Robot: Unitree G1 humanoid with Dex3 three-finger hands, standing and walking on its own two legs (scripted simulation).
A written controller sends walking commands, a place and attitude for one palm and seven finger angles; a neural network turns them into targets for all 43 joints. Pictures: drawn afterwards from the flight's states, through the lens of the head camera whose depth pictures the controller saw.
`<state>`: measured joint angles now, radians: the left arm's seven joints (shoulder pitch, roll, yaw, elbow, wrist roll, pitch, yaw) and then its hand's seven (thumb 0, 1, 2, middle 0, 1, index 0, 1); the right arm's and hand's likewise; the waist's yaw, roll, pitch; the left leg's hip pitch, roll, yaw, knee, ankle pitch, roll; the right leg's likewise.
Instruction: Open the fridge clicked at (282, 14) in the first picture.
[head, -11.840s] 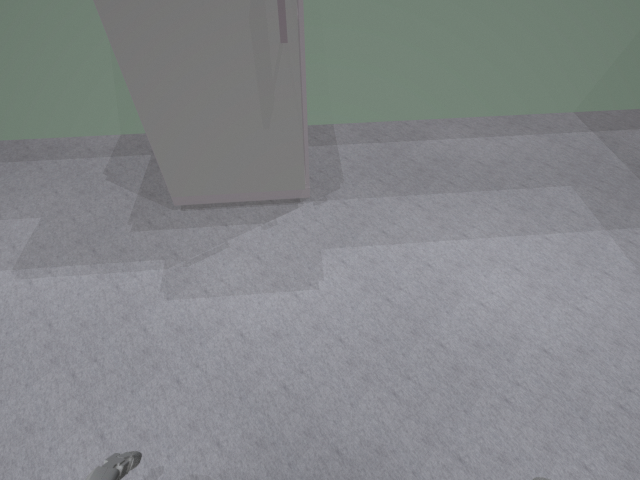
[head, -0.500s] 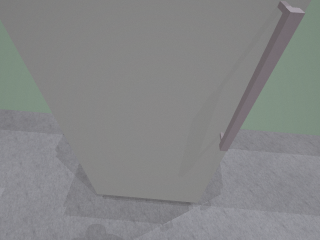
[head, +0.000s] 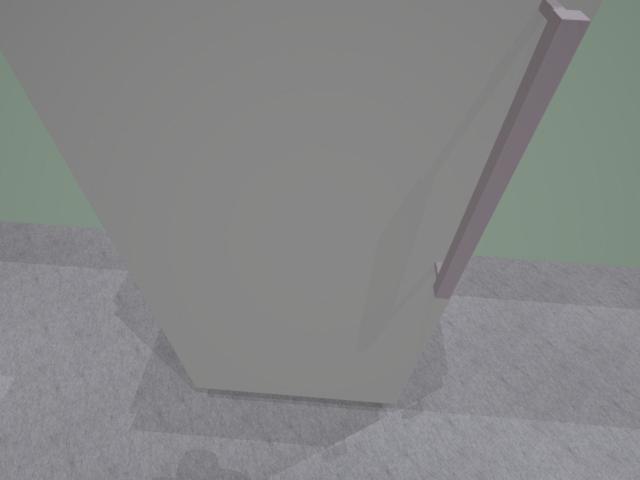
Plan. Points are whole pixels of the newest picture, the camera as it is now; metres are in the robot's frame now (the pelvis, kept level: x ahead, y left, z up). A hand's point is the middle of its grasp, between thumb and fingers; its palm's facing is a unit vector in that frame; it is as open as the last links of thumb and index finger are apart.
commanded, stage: raise the hand to about handle height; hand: right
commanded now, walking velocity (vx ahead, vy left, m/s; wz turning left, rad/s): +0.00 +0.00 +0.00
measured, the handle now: (481, 187) +0.42 -0.16 +0.17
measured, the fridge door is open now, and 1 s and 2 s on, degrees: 0 0 0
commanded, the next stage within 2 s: none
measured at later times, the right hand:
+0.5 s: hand out of the picture +0.12 -0.21 -0.05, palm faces +0.15 +0.99 +0.01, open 8.9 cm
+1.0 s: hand (620, 439) +0.18 -0.28 +0.07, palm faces +0.15 +0.98 -0.09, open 11.9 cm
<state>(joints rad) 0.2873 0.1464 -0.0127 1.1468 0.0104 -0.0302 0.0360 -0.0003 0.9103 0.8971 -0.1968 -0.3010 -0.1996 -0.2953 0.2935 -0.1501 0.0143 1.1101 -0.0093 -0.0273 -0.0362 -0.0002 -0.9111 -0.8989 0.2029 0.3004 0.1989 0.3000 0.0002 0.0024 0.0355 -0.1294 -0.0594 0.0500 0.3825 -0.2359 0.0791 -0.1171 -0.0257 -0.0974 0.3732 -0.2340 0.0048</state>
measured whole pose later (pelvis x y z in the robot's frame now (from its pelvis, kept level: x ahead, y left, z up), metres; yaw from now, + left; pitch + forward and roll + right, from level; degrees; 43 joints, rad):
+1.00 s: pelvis -0.04 -0.05 -0.04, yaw -3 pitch +4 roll +2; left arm 0.32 0.27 -0.04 0.62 -0.04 -0.25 0.06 0.01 0.90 0.90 -0.20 -0.30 -0.20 -0.30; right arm 0.33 -0.28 -0.24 -0.12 0.28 -0.25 0.19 0.00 0.04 -0.50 0.27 0.91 0.26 0.91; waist -0.01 -0.03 -0.05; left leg -0.46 0.01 0.10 0.75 -0.35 0.01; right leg -0.50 0.02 -0.04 0.81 -0.38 -0.07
